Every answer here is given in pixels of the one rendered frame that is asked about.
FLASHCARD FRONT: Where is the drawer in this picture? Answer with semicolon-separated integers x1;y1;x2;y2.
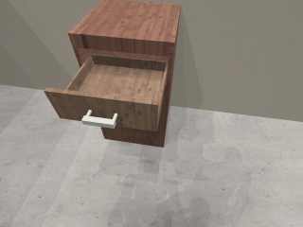
44;54;169;131

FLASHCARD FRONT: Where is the cabinet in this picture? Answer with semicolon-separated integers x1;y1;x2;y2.
68;0;181;148

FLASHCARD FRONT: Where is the handle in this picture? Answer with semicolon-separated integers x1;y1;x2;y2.
81;110;117;129

